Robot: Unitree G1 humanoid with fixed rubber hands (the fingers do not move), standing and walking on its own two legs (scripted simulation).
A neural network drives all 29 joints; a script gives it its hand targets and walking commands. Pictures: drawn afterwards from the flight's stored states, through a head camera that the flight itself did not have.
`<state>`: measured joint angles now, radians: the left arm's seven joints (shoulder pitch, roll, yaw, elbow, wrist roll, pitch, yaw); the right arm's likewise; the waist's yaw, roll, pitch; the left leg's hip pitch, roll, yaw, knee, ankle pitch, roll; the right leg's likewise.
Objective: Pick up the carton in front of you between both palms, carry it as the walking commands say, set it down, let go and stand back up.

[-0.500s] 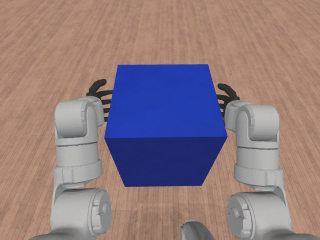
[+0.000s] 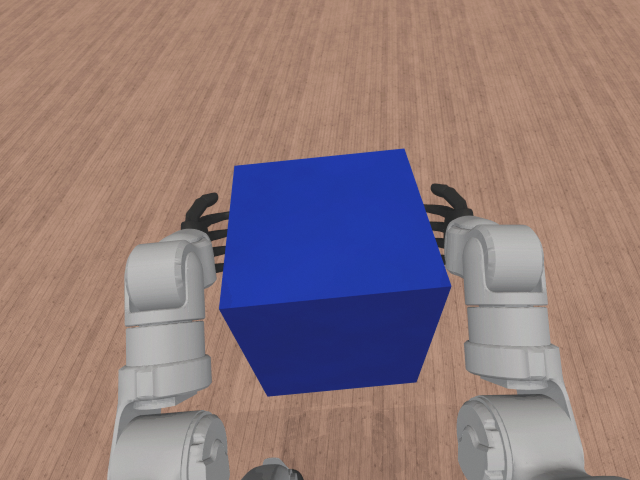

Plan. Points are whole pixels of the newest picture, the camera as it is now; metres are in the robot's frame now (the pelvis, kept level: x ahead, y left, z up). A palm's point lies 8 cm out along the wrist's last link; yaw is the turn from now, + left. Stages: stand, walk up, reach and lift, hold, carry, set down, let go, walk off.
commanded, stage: carry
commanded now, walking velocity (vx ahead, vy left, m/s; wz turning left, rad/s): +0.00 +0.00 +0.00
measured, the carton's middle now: (331, 281) +0.37 +0.00 +0.03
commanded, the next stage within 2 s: hold in 1.94 s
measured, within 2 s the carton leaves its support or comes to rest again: neither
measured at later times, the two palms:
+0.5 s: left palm (220, 185) +0.47 +0.14 +0.11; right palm (452, 185) +0.46 -0.16 +0.10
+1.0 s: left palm (218, 221) +0.41 +0.13 +0.11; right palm (467, 218) +0.40 -0.17 +0.10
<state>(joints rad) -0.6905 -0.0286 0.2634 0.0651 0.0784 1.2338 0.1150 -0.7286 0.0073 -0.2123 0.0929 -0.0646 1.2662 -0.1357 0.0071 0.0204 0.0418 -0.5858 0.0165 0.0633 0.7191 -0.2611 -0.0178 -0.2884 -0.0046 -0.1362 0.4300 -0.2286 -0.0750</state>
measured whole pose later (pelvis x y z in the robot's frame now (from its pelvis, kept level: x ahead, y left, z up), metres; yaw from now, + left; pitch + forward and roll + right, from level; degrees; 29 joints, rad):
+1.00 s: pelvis +0.08 -0.01 -0.01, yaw -2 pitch +1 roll +0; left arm -0.60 -0.02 0.21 0.29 0.10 1.17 0.10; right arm -0.60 0.03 -0.20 0.28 -0.10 1.19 -0.12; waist 0.00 0.00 -0.14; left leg -0.38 0.02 0.11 0.54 -0.18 0.03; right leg -0.22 0.02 -0.08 0.57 -0.37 -0.05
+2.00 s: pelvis +0.05 +0.00 -0.01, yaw -4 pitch -2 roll +0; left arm -0.24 -0.15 0.21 0.23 0.27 0.74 0.01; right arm -0.25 0.15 -0.20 0.28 -0.26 0.71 -0.02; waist 0.02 -0.02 -0.08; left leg -0.32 0.00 0.05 0.49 -0.13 0.02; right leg -0.19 0.03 -0.05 0.55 -0.32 -0.05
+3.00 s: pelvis +0.05 +0.02 -0.01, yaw -9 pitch -8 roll +0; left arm -0.36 -0.18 0.32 0.34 0.31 0.68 0.01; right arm -0.35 0.18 -0.33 0.42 -0.29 0.61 0.00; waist 0.02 -0.06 0.07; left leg -0.19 -0.03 0.06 0.48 -0.15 0.04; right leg -0.09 0.03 0.04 0.55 -0.32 -0.03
